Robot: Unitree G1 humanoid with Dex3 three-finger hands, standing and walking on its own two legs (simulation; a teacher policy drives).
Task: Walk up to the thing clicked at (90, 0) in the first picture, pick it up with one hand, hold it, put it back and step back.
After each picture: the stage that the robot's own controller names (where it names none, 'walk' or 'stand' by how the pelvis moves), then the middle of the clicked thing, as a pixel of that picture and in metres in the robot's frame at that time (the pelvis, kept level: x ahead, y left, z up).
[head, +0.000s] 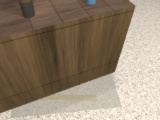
stand; out of the picture +1.03 -0.06 +0.01
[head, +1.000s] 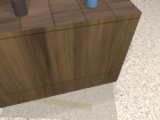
walk; out of the picture +0.93 -0.04 +0.05
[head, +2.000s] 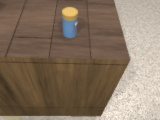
walk; (69, 23) +0.62 +0.12 +0.04
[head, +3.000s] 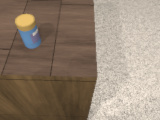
stand; (29, 32) +0.52 +0.22 +0.05
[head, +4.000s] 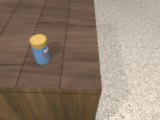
stand; (40, 49) +0.52 +0.19 +0.02
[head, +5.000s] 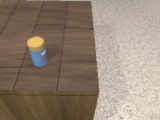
stand; (38, 52) +0.52 +0.20 +0.01
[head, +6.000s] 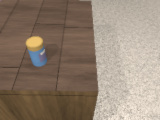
stand; (37, 51) +0.52 +0.20 +0.01
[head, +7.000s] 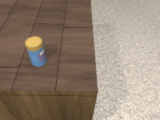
stand; (36, 52) +0.51 +0.20 +0.01
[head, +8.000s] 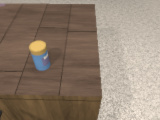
rise first; (40, 56) +0.50 +0.20 +0.01
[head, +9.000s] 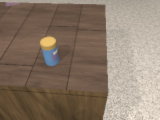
go down; (50, 51) +0.52 +0.18 +0.02
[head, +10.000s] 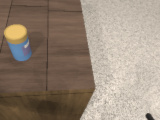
go down; (19, 43) +0.49 +0.18 +0.04
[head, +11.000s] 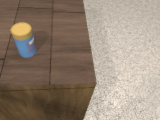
approach; (24, 40) +0.52 +0.18 +0.04
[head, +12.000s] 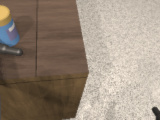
close in; (4, 27) +0.52 +0.20 +0.08
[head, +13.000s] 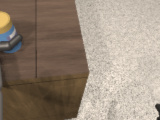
lift; (5, 33) +0.49 +0.19 +0.08
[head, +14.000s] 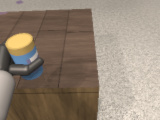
lift; (26, 57) +0.34 +0.16 +0.21
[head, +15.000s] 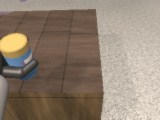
hold; (20, 58) +0.32 +0.18 +0.21
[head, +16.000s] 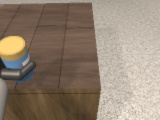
hold; (17, 60) +0.33 +0.19 +0.18
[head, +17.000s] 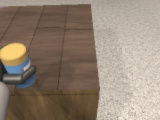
hold; (19, 66) +0.33 +0.19 +0.16
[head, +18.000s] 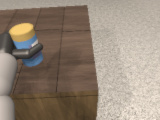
crouch; (27, 45) +0.41 +0.16 +0.19
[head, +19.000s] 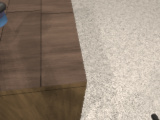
lower; out of the picture +0.52 +0.22 +0.20
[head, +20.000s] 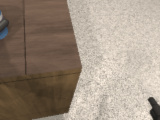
lower; out of the picture +0.54 +0.20 +0.09
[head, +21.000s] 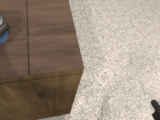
lower; out of the picture +0.52 +0.20 +0.09
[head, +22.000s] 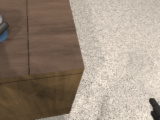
lower; out of the picture +0.53 +0.20 +0.09
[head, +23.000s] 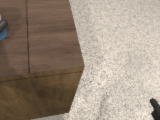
lower; out of the picture +0.53 +0.20 +0.09
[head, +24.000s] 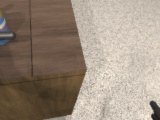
open; out of the picture +0.52 +0.20 +0.08
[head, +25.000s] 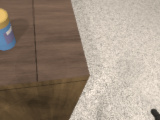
sink last; (0, 30) +0.51 +0.20 +0.07
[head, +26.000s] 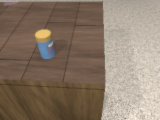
sink last; (45, 44) +0.55 +0.20 +0.06
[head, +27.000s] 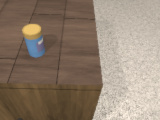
stand; (34, 41) +0.52 +0.19 +0.06
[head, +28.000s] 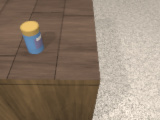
stand; (32, 38) +0.54 +0.20 +0.07
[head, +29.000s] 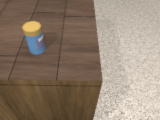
stand; (34, 38) +0.53 +0.19 +0.07
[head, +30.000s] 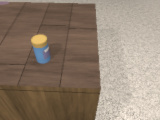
stand; (41, 49) +0.55 +0.19 +0.02
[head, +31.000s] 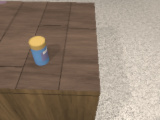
stand; (39, 51) +0.53 +0.20 +0.01
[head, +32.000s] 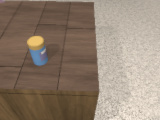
stand; (38, 51) +0.53 +0.20 +0.01
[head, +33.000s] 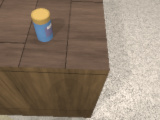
walk; (42, 25) +0.56 +0.16 +0.04
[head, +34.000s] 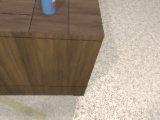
walk; out of the picture +0.74 +0.17 +0.02
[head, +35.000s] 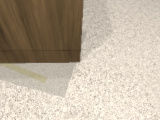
walk; out of the picture +1.06 +0.29 +0.05
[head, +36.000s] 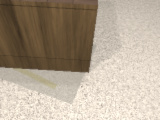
stand; out of the picture +1.13 +0.17 +0.03
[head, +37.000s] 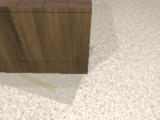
stand; out of the picture +1.15 +0.18 +0.01
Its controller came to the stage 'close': yes
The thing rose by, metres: 0.22
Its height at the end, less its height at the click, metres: +0.00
